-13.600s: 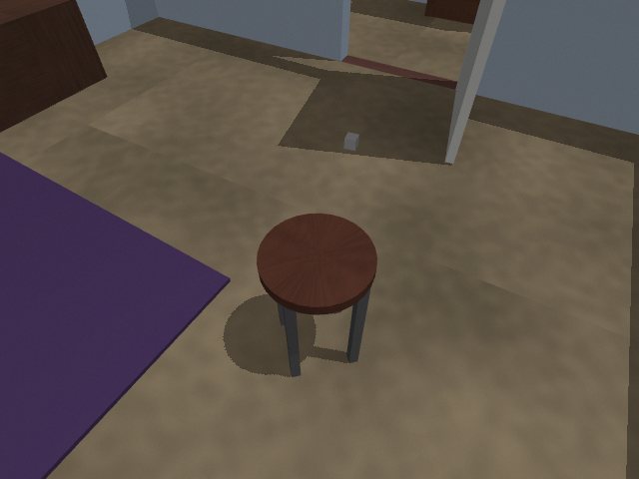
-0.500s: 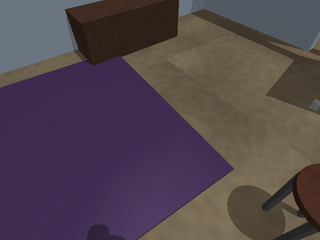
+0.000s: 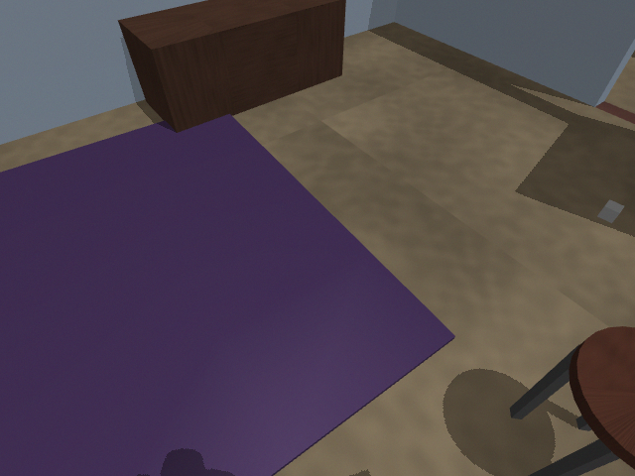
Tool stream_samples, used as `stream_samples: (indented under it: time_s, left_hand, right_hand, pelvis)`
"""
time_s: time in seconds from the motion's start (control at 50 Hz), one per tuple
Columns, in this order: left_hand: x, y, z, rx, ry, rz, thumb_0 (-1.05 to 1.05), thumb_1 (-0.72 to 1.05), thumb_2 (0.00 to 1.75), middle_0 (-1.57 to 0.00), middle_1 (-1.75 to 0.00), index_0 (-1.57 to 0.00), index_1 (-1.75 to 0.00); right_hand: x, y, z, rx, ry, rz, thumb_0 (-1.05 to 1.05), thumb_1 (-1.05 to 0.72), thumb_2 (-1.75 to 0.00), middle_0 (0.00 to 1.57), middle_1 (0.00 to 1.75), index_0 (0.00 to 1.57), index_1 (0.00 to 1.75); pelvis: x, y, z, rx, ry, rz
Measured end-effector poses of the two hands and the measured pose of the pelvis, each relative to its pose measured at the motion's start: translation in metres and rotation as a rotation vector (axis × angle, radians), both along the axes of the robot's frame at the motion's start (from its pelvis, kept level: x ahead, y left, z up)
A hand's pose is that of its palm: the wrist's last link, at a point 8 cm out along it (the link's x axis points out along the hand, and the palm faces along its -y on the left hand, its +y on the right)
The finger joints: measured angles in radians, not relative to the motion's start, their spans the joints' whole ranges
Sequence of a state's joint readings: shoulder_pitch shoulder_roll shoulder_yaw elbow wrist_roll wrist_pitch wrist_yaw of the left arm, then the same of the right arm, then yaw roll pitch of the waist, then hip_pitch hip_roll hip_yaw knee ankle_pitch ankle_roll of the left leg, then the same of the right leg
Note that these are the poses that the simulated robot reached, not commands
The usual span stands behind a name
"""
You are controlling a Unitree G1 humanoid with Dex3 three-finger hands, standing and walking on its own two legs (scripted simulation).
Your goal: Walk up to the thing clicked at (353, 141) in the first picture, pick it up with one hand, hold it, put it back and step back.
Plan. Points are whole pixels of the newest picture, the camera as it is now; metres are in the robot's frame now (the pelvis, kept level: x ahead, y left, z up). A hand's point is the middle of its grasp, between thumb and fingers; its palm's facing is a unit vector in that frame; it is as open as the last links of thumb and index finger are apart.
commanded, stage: stand
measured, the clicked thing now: (610, 211) +1.27 -1.36 -0.75
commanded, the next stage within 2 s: none
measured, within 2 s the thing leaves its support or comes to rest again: neither
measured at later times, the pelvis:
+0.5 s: pelvis +0.00 +0.00 +0.00, yaw +1 degrees
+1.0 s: pelvis +0.00 +0.00 +0.00, yaw +2 degrees
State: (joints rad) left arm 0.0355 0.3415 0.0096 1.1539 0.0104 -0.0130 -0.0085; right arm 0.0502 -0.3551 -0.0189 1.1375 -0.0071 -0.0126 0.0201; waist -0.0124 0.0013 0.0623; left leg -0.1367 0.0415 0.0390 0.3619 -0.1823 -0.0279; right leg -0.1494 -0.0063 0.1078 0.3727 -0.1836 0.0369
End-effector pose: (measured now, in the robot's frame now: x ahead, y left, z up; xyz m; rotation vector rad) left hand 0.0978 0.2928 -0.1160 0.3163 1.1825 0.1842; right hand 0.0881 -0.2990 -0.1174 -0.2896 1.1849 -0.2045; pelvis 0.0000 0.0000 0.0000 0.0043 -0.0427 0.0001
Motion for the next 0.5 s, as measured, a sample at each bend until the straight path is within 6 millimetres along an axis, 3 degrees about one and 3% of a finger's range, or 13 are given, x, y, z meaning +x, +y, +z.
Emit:
stream_samples:
  time_s: [0.26,0.5]
  left_hand:
    - [-0.028,0.007,-0.001,0.013,0.051,0.029,0.01,0.9,0.9,-0.21,-0.3,-0.21,-0.3]
    - [-0.038,0.006,-0.002,0.01,0.048,0.033,0.01,0.9,0.9,-0.21,-0.3,-0.21,-0.3]
  right_hand:
    - [-0.015,0.002,-0.003,0.003,0.057,-0.004,0.01,-0.91,-0.9,0.2,0.3,0.21,0.3]
    - [-0.016,0.001,-0.002,0.003,0.052,0.004,0.01,-0.91,-0.9,0.2,0.3,0.21,0.3]
  pelvis:
    - [-0.003,0.001,0.001,0.001,0.0,0.014]
    - [-0.005,0.0,0.001,0.0,-0.003,0.021]
